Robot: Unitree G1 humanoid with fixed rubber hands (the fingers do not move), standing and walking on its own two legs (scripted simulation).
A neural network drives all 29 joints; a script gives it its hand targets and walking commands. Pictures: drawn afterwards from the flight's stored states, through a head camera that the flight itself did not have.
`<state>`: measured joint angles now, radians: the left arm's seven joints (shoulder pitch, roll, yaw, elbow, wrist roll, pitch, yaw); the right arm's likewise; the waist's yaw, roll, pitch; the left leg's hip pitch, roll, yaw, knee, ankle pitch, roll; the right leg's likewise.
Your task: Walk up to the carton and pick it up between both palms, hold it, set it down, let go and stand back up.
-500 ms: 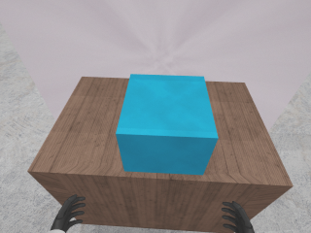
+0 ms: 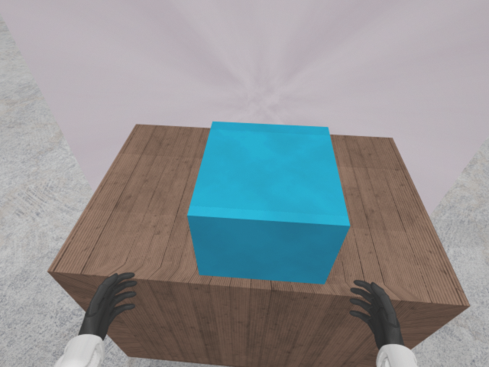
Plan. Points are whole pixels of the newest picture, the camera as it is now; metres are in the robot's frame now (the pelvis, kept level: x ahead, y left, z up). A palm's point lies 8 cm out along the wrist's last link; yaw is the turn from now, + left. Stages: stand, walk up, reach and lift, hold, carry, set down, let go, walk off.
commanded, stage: reach and lift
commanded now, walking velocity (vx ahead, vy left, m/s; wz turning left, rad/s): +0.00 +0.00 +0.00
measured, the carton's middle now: (265, 198) +0.48 -0.04 -0.01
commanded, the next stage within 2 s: none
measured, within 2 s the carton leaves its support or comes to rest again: neither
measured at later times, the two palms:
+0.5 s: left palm (105, 275) +0.28 +0.25 +0.02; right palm (381, 283) +0.27 -0.23 +0.00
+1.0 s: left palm (116, 220) +0.36 +0.23 +0.07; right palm (379, 234) +0.34 -0.23 +0.05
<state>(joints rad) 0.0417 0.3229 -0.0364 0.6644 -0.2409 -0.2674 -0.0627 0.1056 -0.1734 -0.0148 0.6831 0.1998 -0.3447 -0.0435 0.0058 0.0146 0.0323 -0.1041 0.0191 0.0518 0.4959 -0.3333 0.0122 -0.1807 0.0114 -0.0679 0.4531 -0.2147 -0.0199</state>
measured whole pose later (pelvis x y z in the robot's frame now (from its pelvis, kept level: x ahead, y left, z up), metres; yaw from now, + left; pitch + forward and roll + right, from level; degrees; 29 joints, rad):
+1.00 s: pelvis -0.01 -0.01 +0.00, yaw +1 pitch +3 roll -1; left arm -0.61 0.37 -0.05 1.04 -0.31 -0.16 -0.08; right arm -0.46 -0.29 0.07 0.90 0.38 -0.16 -0.08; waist -0.03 0.00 -0.06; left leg -0.26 0.01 0.01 0.49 -0.29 0.01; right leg -0.32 0.01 -0.06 0.44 -0.18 -0.02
